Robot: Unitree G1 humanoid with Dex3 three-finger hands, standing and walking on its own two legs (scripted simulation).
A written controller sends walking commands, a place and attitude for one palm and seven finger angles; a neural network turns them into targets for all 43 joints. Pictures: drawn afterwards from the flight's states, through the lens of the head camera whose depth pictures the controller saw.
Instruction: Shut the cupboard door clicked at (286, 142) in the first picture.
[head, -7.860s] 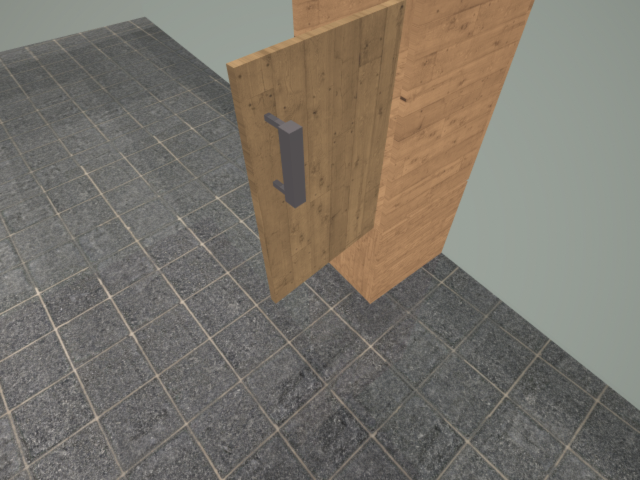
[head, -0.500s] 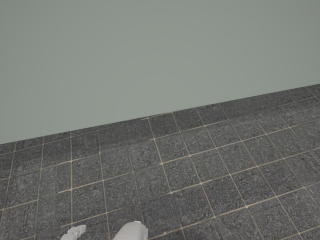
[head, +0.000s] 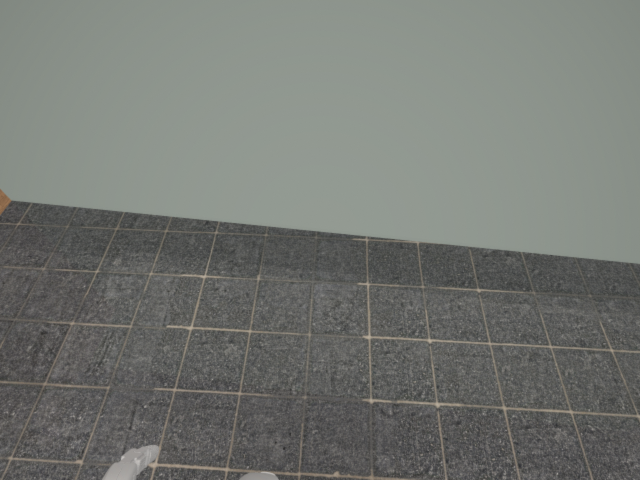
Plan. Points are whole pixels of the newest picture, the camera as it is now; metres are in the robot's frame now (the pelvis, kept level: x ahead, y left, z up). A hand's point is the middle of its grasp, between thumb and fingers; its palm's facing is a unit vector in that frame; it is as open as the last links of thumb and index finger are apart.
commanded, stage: walk to a spot facing it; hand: left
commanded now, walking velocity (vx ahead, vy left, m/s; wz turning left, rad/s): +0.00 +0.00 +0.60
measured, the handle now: out of the picture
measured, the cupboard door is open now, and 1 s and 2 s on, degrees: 96 96 96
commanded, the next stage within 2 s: none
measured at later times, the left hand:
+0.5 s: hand out of the picture +0.03 +0.22 -0.16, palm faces +0.33 -0.92 -0.21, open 7.4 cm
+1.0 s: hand out of the picture +0.00 +0.16 -0.17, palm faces +0.67 -0.73 -0.16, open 7.4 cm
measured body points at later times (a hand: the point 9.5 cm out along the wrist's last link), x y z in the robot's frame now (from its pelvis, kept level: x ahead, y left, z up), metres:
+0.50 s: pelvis +0.02 +0.00 +0.00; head +0.06 +0.03 +0.45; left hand +0.02 +0.27 -0.15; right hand +0.18 -0.22 -0.13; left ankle +0.01 +0.11 -0.73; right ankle +0.07 -0.15 -0.67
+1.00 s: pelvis +0.15 +0.05 +0.00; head +0.18 +0.09 +0.45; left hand -0.03 +0.20 -0.15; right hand +0.42 -0.06 -0.12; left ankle +0.14 +0.19 -0.71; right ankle +0.14 -0.13 -0.73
